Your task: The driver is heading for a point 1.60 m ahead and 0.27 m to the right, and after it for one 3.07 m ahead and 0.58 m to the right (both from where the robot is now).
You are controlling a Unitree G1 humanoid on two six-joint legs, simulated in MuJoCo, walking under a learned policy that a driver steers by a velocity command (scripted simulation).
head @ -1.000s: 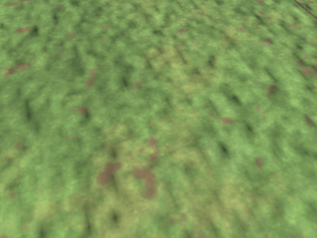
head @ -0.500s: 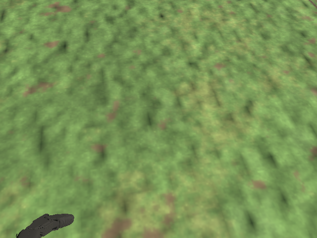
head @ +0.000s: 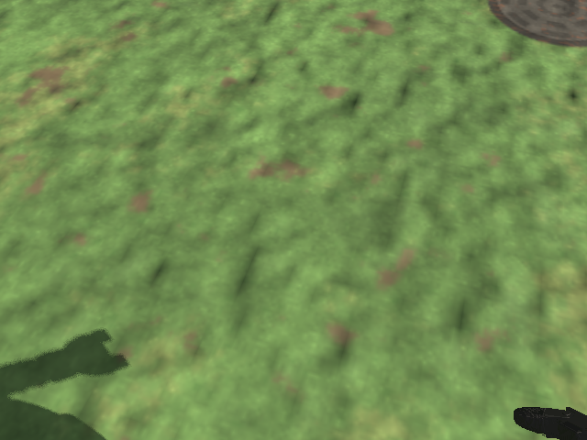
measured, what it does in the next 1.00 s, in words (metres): walks ahead: left foot, then right foot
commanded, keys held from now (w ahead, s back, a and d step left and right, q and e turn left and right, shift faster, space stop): w+q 0.06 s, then w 0.94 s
